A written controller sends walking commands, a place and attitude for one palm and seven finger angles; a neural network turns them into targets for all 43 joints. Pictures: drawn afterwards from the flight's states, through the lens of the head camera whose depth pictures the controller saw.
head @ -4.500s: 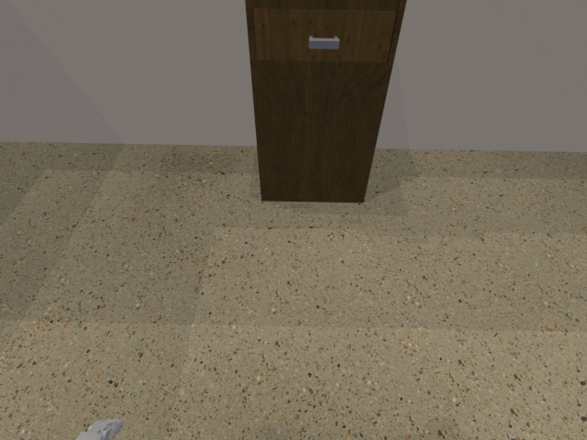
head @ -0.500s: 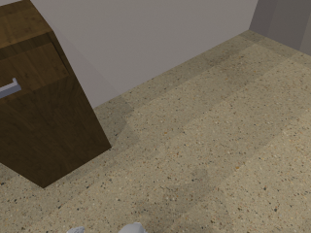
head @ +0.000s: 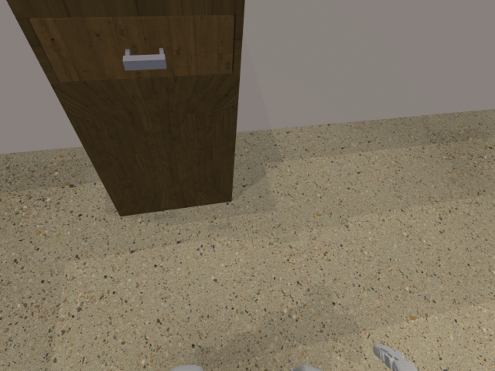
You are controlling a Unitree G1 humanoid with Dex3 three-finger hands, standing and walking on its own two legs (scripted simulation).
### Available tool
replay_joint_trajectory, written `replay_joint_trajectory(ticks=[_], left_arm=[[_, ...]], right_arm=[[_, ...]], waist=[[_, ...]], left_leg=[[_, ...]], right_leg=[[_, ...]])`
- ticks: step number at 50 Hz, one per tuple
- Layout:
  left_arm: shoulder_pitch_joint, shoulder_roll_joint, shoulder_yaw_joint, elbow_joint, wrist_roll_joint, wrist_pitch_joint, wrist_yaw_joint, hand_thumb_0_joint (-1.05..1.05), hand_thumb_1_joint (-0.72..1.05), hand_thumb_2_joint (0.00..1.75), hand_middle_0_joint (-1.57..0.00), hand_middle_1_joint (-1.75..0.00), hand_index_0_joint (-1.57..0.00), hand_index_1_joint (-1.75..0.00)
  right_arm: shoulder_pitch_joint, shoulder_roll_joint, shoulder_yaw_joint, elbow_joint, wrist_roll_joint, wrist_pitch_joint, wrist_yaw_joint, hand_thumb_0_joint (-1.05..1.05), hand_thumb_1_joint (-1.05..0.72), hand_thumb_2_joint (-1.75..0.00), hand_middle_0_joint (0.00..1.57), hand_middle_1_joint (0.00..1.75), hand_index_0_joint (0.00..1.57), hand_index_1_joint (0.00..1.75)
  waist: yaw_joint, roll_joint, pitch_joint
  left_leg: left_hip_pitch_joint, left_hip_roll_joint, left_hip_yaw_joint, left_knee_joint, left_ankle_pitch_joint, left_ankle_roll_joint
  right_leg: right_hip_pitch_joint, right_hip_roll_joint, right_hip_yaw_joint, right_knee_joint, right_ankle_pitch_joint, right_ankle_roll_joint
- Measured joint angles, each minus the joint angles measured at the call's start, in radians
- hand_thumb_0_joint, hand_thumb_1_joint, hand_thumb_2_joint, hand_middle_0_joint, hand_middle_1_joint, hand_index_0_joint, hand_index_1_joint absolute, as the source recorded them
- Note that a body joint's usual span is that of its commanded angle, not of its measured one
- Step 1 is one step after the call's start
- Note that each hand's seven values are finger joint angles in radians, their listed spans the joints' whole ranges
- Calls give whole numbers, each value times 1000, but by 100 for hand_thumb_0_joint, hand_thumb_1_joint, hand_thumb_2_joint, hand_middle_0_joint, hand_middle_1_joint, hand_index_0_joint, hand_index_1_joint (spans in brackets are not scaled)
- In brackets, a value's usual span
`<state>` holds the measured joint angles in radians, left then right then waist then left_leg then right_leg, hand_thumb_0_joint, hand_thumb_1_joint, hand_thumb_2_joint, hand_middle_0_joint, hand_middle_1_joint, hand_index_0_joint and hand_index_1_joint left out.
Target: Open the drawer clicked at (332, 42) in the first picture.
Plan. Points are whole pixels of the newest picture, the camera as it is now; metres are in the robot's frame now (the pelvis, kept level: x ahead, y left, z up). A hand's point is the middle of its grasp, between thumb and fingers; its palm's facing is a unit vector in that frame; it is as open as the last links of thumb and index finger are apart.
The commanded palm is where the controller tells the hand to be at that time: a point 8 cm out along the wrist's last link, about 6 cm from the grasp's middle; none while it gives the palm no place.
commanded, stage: turn to face it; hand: left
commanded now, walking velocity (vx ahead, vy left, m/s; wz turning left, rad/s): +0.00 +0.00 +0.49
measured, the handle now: (145, 57) +0.78 +0.34 +0.03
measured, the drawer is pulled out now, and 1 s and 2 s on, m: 0.00 0.00 0.00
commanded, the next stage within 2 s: take the last steps up to it in 0.46 s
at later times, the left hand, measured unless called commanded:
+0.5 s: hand out of the picture +0.06 +0.17 -0.13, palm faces +0.22 -0.94 -0.27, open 7.3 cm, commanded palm none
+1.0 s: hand out of the picture -0.06 +0.19 -0.17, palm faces +0.34 -0.93 -0.14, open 7.4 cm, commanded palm none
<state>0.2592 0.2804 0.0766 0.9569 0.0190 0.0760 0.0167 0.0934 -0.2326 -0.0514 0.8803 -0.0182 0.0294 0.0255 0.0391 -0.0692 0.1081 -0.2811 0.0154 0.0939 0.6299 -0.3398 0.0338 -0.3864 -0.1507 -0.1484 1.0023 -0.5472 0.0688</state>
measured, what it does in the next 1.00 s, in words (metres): steps on the spot, turning left: right foot, then left foot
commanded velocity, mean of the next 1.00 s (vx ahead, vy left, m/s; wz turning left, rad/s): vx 0.14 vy -0.04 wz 0.16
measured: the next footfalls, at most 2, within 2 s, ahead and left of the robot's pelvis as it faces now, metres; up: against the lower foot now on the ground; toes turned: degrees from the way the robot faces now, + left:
right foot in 0.36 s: +0.06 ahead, -0.13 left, +0.00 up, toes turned +5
left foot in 0.80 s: -0.03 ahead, +0.11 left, +0.00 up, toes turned +23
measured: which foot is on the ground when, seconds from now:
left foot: down 0.00-0.38, up 0.40-0.78, down 0.80-1.00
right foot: up 0.00-0.34, down 0.36-0.82, up 0.84-1.00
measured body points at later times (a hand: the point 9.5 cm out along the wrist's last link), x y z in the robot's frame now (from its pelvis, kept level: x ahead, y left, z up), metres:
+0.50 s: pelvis +0.00 -0.04 +0.01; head +0.02 -0.07 +0.46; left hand +0.05 +0.22 -0.11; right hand +0.10 -0.28 -0.15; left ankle -0.04 +0.09 -0.65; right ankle +0.02 -0.14 -0.73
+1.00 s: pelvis +0.02 +0.03 +0.02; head +0.02 +0.06 +0.47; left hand -0.08 +0.24 -0.15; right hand +0.09 -0.20 -0.12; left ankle -0.06 +0.09 -0.73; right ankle +0.07 -0.12 -0.64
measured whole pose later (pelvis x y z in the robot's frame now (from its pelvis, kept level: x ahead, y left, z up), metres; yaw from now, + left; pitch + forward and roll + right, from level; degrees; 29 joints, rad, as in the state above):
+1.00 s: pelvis +0.02 +0.03 +0.02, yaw +17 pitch -2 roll -2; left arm 0.34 0.22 0.06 1.12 0.03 0.03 -0.02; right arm 0.34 -0.13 -0.02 1.06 -0.03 -0.04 -0.02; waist 0.01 -0.05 0.02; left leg -0.04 0.04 0.11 0.37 -0.30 0.02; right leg -0.47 -0.08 -0.07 1.05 -0.29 0.02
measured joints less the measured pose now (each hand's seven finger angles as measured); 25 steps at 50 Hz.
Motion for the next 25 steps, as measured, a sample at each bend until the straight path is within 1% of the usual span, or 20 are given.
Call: replay_joint_trajectory(ticks=[1,3,6,9,12,15,17,18,19,20,21,22,23,25], left_arm=[[-4,3,3,4,0,4,-1,0,91,90,-20,-30,-20,-30],[-16,6,7,1,-1,3,-5,1,91,90,-19,-30,-20,-30],[-37,3,5,-16,-2,-7,-9,1,91,90,-19,-30,-20,-30],[-60,-6,1,-33,-4,-11,-7,0,91,90,-19,-30,-20,-30],[-84,-19,-4,-43,-5,-13,-4,0,91,90,-19,-30,-20,-30],[-102,-39,-13,-54,-9,-20,-1,0,91,90,-19,-30,-20,-30],[-108,-53,-21,-61,-11,-32,-1,0,91,90,-19,-30,-20,-30],[-105,-58,-25,-66,-11,-41,-1,0,91,90,-19,-30,-20,-30],[-105,-69,-28,-66,-8,-52,1,0,91,90,-19,-30,-20,-30],[-105,-81,-34,-65,-4,-60,2,0,91,90,-19,-30,-20,-30],[-102,-91,-42,-66,-1,-63,2,0,91,90,-20,-30,-20,-30],[-97,-100,-46,-65,0,-66,2,0,91,90,-20,-30,-20,-30],[-91,-108,-49,-64,0,-66,3,0,91,90,-20,-30,-20,-30],[-78,-120,-52,-59,-1,-65,5,0,91,90,-20,-30,-20,-30]], right_arm=[[7,4,2,0,-1,-1,-5,1,-91,-89,20,30,20,30],[18,9,6,5,-3,1,-13,1,-91,-89,20,30,20,30],[36,15,12,17,-2,4,-17,1,-90,-89,21,30,20,30],[53,22,13,27,-3,6,-17,1,-90,-89,21,30,20,30],[71,28,12,35,-6,9,-16,1,-90,-89,21,30,20,30],[88,28,8,45,-9,15,-16,1,-90,-89,21,30,20,30],[99,25,3,53,-8,19,-17,1,-90,-89,21,30,20,30],[107,23,1,55,-6,20,-17,1,-90,-89,21,30,20,30],[112,16,-3,59,-1,21,-16,1,-90,-89,21,30,20,30],[113,9,-9,65,1,25,-18,1,-90,-89,21,30,20,30],[117,4,-14,67,2,31,-20,1,-90,-89,21,30,20,30],[122,0,-18,71,1,37,-21,1,-90,-89,21,30,20,30],[125,-4,-22,77,-1,42,-21,1,-90,-89,21,30,20,30],[128,-9,-26,90,-3,50,-17,1,-91,-89,20,30,20,30]], waist=[[-3,6,-5],[-8,19,-11],[-14,35,-15],[-23,47,-21],[-38,58,-26],[-53,74,-32],[-59,85,-37],[-59,86,-43],[-58,101,-46],[-61,118,-43],[-65,125,-43],[-69,127,-45],[-69,126,-47],[-66,124,-49]], left_leg=[[5,-1,-11,-16,5,3],[19,-5,-34,-57,31,2],[37,-16,-62,-110,67,7],[46,-27,-86,-139,87,7],[45,-35,-108,-144,94,1],[34,-41,-127,-128,90,-10],[19,-46,-139,-102,80,-22],[8,-51,-143,-81,70,-29],[-9,-48,-151,-46,55,-37],[-33,-47,-159,20,-18,-45],[-64,-53,-158,112,-92,-52],[-95,-58,-153,208,-132,-56],[-121,-58,-144,298,-143,-61],[-159,-42,-127,437,-113,-72]], right_leg=[[-27,13,24,51,16,5],[-65,29,62,103,68,12],[-88,39,103,92,126,21],[-79,50,123,23,137,27],[-49,66,129,-64,126,26],[6,90,122,-188,127,17],[61,107,113,-304,179,10],[99,111,107,-389,236,6],[118,118,95,-427,245,-31],[119,123,82,-419,242,-60],[121,118,71,-410,236,-78],[128,109,59,-411,233,-88],[140,101,50,-422,235,-92],[163,90,35,-449,248,-93]])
